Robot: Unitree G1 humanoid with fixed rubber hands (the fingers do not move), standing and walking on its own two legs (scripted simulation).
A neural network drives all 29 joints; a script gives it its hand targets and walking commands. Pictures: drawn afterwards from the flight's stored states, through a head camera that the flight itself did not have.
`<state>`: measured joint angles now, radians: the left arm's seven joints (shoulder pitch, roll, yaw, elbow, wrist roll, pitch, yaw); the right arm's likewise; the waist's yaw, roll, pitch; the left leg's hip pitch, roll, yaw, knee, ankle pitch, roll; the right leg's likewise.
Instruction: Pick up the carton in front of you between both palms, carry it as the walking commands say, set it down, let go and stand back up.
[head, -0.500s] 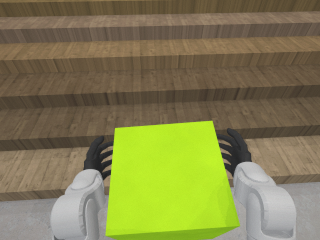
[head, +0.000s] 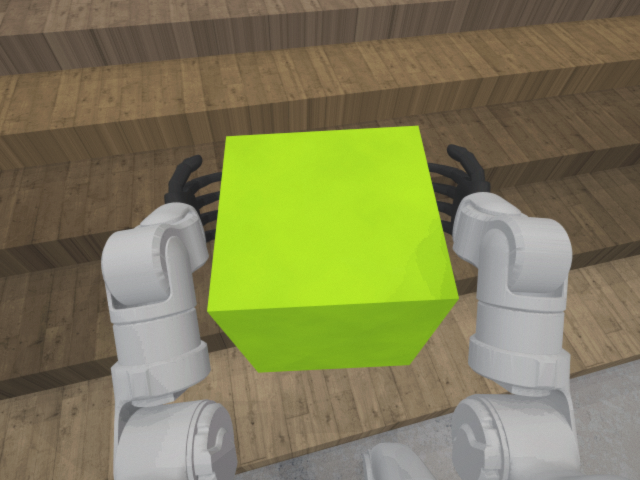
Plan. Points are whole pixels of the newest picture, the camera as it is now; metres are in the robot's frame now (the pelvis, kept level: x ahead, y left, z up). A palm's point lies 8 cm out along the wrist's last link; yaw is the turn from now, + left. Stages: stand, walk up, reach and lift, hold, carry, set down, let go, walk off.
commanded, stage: carry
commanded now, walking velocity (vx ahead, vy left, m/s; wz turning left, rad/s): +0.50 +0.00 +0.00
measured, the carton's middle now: (328, 264) +0.37 -0.02 +0.05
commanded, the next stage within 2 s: none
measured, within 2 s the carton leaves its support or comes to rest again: neither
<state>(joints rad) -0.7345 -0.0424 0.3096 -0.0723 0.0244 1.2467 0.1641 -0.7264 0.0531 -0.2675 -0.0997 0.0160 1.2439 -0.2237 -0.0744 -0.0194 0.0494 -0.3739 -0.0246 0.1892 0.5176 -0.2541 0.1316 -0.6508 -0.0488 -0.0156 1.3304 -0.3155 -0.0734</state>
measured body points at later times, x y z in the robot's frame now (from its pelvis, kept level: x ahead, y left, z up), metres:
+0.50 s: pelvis +0.42 -0.04 +0.09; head +0.49 -0.01 +0.53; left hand +0.75 +0.18 +0.19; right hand +0.80 -0.11 +0.20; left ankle +0.35 +0.07 -0.40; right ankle +0.41 -0.09 -0.61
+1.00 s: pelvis +0.82 -0.02 +0.24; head +0.82 -0.03 +0.69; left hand +1.22 +0.08 +0.44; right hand +1.18 -0.22 +0.46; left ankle +0.68 +0.09 -0.49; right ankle +0.99 -0.13 -0.35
